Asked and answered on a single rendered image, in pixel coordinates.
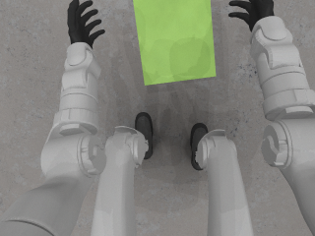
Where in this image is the left robot forearm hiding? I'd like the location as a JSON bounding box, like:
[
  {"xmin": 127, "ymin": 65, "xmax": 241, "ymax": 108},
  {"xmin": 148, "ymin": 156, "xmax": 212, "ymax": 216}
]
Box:
[{"xmin": 40, "ymin": 42, "xmax": 101, "ymax": 172}]

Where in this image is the left robot thigh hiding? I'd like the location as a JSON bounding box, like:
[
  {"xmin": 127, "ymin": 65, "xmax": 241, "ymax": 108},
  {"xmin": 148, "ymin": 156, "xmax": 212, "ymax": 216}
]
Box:
[{"xmin": 91, "ymin": 132, "xmax": 143, "ymax": 236}]

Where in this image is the robot right hand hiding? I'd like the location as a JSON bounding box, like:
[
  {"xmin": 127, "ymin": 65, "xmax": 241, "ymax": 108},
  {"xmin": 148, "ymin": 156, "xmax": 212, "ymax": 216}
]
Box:
[{"xmin": 228, "ymin": 0, "xmax": 275, "ymax": 32}]

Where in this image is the carton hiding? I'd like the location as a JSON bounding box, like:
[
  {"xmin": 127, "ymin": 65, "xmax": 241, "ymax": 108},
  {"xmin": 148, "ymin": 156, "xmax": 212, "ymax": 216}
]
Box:
[{"xmin": 133, "ymin": 0, "xmax": 217, "ymax": 86}]

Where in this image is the right robot thigh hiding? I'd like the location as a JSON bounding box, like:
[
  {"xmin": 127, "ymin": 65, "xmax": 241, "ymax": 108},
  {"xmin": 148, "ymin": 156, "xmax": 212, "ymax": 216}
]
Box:
[{"xmin": 199, "ymin": 136, "xmax": 254, "ymax": 236}]

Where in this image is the robot left hand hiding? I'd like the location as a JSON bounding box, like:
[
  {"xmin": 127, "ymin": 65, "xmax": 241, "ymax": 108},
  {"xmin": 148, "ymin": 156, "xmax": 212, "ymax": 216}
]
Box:
[{"xmin": 67, "ymin": 0, "xmax": 105, "ymax": 49}]

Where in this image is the robot thigh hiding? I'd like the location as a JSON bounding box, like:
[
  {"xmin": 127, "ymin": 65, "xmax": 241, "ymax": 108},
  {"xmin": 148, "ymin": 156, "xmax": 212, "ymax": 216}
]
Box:
[
  {"xmin": 199, "ymin": 136, "xmax": 254, "ymax": 236},
  {"xmin": 91, "ymin": 132, "xmax": 143, "ymax": 236}
]

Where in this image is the right robot forearm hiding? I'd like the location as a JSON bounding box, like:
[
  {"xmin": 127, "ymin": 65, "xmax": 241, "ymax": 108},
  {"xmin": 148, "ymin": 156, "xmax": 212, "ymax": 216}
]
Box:
[{"xmin": 249, "ymin": 16, "xmax": 315, "ymax": 122}]

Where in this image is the robot left upper arm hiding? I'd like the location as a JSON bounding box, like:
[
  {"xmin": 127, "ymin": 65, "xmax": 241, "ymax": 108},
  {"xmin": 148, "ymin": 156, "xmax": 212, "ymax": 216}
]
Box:
[{"xmin": 0, "ymin": 132, "xmax": 107, "ymax": 236}]

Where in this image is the robot right upper arm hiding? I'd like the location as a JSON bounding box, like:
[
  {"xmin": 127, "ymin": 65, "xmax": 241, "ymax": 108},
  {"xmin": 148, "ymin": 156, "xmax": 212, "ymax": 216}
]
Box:
[{"xmin": 261, "ymin": 118, "xmax": 315, "ymax": 236}]

